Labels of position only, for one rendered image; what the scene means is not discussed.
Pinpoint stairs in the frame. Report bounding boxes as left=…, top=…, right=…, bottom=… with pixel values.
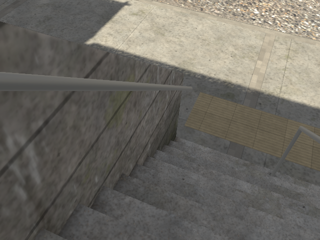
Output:
left=34, top=137, right=320, bottom=240

